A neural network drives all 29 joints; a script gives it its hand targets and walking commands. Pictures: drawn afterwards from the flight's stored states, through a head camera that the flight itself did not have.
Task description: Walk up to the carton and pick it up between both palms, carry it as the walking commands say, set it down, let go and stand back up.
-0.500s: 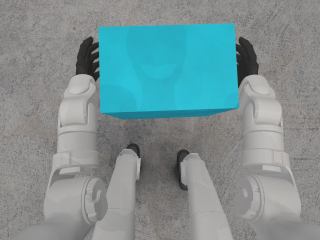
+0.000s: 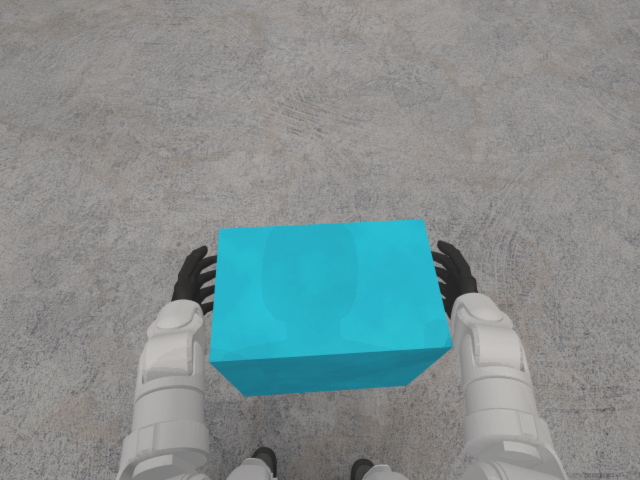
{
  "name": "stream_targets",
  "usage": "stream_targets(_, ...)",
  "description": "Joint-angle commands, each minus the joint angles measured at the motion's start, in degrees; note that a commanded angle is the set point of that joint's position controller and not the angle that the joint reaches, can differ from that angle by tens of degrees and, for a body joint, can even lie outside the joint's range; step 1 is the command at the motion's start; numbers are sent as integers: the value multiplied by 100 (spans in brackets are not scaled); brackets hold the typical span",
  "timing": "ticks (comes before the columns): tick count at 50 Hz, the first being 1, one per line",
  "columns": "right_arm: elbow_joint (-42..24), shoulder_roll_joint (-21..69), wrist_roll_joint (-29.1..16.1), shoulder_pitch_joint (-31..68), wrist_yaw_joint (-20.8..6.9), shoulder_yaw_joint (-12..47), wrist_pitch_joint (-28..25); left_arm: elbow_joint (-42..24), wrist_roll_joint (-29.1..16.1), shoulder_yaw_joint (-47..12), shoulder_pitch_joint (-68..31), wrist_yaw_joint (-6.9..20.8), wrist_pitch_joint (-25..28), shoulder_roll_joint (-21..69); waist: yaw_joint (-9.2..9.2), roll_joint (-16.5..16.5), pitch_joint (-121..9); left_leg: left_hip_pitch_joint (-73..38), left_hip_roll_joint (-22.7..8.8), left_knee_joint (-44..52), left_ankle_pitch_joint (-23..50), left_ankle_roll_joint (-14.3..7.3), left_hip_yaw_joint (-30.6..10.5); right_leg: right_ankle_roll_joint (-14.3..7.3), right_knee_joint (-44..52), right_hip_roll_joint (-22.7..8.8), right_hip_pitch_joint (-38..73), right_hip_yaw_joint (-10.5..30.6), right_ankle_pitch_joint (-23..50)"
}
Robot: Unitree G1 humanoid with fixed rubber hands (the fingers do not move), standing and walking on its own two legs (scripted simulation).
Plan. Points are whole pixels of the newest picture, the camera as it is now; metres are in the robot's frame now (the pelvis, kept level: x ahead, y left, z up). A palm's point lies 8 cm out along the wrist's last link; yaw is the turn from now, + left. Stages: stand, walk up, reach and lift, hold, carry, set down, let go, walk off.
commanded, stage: reach and lift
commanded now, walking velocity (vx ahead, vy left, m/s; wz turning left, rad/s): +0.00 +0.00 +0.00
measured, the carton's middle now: (324, 317) +0.34 +0.01 -0.09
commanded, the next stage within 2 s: hold in 1.72 s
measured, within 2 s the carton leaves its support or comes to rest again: neither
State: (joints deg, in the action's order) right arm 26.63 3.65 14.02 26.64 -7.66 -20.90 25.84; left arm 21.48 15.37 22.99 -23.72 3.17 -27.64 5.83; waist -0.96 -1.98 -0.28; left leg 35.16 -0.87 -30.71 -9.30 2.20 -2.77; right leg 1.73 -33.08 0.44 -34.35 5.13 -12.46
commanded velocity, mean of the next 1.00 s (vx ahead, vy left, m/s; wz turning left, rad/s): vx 0.00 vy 0.00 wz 0.00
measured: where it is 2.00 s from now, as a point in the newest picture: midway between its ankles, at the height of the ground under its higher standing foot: outside the picture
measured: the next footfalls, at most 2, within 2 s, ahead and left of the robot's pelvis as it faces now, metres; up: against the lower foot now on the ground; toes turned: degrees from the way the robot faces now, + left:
none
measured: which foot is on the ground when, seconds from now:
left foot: down 0.00-1.00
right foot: down 0.00-1.00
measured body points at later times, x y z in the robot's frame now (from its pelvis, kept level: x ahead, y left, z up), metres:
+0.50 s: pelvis +0.02 +0.00 +0.02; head +0.05 +0.01 +0.47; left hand +0.32 +0.18 +0.02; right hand +0.34 -0.17 +0.03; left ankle +0.05 +0.14 -0.73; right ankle +0.03 -0.14 -0.73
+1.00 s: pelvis +0.02 +0.01 +0.02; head +0.00 +0.01 +0.47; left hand +0.31 +0.18 +0.04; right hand +0.32 -0.17 +0.05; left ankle +0.05 +0.14 -0.73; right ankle +0.03 -0.14 -0.73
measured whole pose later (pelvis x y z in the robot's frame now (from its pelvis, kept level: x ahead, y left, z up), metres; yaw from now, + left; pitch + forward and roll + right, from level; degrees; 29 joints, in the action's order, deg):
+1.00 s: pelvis +0.02 +0.01 +0.02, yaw +1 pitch -6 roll +0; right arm 12.5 3.3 11.9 14.2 -7.0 -14.1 41.2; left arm 10.6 12.3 14.5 -12.2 1.6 -41.2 5.7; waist 1.5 -0.6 3.3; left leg 4.7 -0.4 -18.1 -7.5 1.5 -3.3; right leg 1.8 -19.1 -1.0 -2.9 4.2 -10.4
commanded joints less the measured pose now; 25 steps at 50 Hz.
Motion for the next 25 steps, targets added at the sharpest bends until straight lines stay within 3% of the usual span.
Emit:
stream_targets(1, -218, 5356, -940, 2955, -1205, 3388, -176, -121, -1133, -3664, -3014, 1566, 226, 5328, -74, 184, -3676, -2436, 711, 223, 1997, -161, 346, -74, 545, 678, 1535, -334, 1940)
stream_targets(2, -770, 5663, -1145, 2854, -1194, 3886, -243, -700, -1364, -4169, -3075, 1538, 306, 5511, -70, 90, -4255, -2887, 730, 309, 2311, -154, 278, -63, 600, 705, 2051, -334, 2304)
stream_targets(4, -894, 5520, -1099, 2624, -1137, 3883, -217, -645, -1286, -4190, -2693, 1507, 254, 5378, -18, 59, -4071, -2840, 735, 405, 2423, -141, 289, -36, 716, 695, 2268, -344, 2552)
stream_targets(5, -843, 5421, -1112, 2623, -1133, 3878, -185, -537, -1185, -4056, -2525, 1498, 248, 5345, -100, 116, -3782, -2848, 710, 510, 2349, -157, 294, -25, 784, 669, 2026, -341, 2379)
stream_targets(6, -1006, 5587, -1248, 2396, -1129, 4131, -166, -943, -1431, -4373, -2605, 1477, 263, 5425, -31, 120, -4109, -3176, 713, 549, 2591, -142, 237, -37, 840, 683, 2350, -325, 2594)
stream_targets(7, -1115, 5520, -1262, 2427, -1119, 4141, -162, -1006, -1362, -4432, -2475, 1467, 247, 5326, -102, 148, -4081, -3231, 718, 582, 2612, -146, 299, -28, 892, 700, 2364, -343, 2603)
stream_targets(8, -1066, 5433, -1188, 2304, -1106, 4066, -107, -861, -1309, -4304, -2390, 1478, 204, 5259, -85, 60, -3873, -3153, 715, 674, 2423, -157, 274, 0, 1010, 689, 2409, -348, 2468)
stream_targets(11, -1231, 5387, -1238, 2189, -1090, 4178, 21, -1320, -1533, -4671, -2645, 1447, 126, 5349, 94, 202, -3774, -3530, 729, 813, 2160, -85, 307, -33, 1167, 724, 2579, -400, 2105)
stream_targets(14, -1302, 5366, -1234, 1927, -1052, 4265, 196, -1148, -1430, -4536, -2192, 1440, -56, 5114, 2, 89, -3360, -3608, 732, 936, 2035, -132, 317, -16, 1331, 674, 2699, -384, 2117)
stream_targets(17, -1377, 5206, -1191, 1903, -1060, 4150, 364, -1324, -1489, -4592, -2322, 1433, -213, 5112, 166, 207, -3018, -3745, 723, 1087, 1745, -100, 316, -70, 1463, 689, 2715, -408, 1762)
stream_targets(18, -1404, 5191, -1181, 1963, -1060, 4160, 419, -1268, -1460, -4522, -2269, 1444, -272, 5056, 118, 71, -2822, -3721, 730, 1089, 1622, -118, 309, -59, 1480, 678, 2613, -431, 1616)
stream_targets(20, -1260, 5007, -1190, 1975, -1080, 4023, 555, -1178, -1451, -4405, -2296, 1412, -419, 4974, 100, 284, -2436, -3680, 723, 1172, 1391, -87, 300, -121, 1557, 670, 2554, -438, 1337)
stream_targets(22, -1614, 5146, -1331, 2279, -1098, 4284, 612, -1429, -1505, -4601, -2405, 1396, -518, 5092, 45, 342, -2568, -3787, 760, 1225, 1235, -114, 314, -129, 1577, 654, 2752, -422, 1213)
stream_targets(24, -1707, 5121, -1393, 2143, -1104, 4394, 737, -1434, -1588, -4612, -2171, 1371, -655, 5030, 51, 137, -2356, -3946, 734, 1231, 1380, -89, 246, -125, 1605, 687, 2804, -467, 1270)
stream_targets(25, -1554, 5068, -1283, 2215, -1108, 4189, 787, -1430, -1527, -4548, -2444, 1380, -693, 4987, 101, 336, -2101, -3718, 738, 1258, 1089, -98, 266, -188, 1626, 621, 2697, -401, 1059)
